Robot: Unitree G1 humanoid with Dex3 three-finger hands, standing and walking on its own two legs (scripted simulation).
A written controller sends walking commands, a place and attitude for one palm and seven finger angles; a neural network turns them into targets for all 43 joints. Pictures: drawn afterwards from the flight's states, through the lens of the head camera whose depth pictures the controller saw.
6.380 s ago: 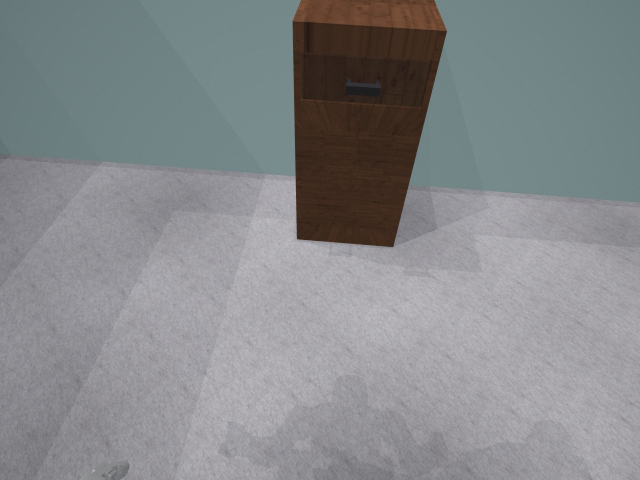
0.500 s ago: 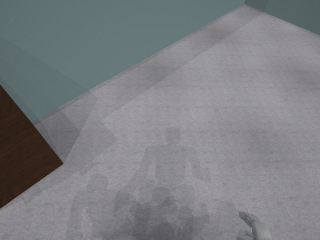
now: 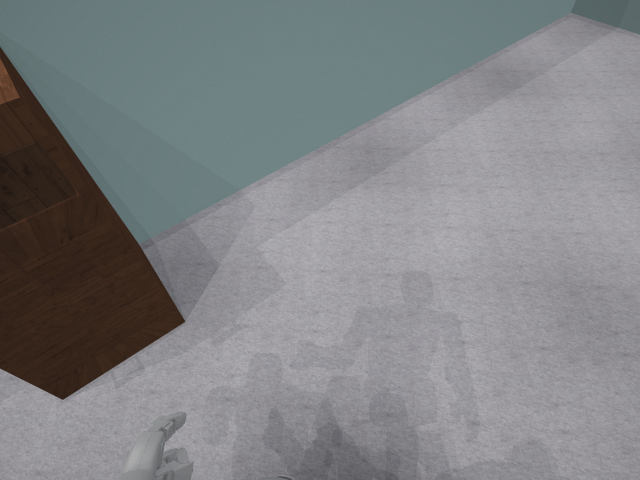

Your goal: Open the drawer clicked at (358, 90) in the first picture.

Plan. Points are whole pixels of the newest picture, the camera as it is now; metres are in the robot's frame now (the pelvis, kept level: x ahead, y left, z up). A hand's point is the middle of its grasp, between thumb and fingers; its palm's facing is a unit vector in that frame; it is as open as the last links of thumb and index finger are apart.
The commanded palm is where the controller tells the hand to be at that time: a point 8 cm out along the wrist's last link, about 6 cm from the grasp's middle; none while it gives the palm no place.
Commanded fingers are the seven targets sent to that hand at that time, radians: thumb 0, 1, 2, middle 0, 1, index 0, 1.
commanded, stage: turn to face it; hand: left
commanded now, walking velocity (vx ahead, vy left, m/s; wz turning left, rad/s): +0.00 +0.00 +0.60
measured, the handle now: out of the picture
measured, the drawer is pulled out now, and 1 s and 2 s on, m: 0.00 0.00 0.00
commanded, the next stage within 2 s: take the last steps up to it in 1.02 s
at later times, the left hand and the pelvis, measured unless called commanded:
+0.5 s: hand out of the picture -0.09 +0.23 -0.18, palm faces +0.39 -0.88 -0.26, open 7.4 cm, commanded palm none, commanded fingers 0.00 0.90 0.90 -0.20 -0.30 -0.20 -0.30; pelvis -0.02 +0.02 -0.01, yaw +20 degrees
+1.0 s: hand out of the picture -0.02 +0.24 -0.14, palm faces +0.49 -0.83 -0.26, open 7.4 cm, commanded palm none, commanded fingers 0.00 0.90 0.90 -0.20 -0.30 -0.20 -0.30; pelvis -0.02 +0.01 +0.01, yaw +29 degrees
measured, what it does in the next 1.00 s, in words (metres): steps on the spot, turning left: left foot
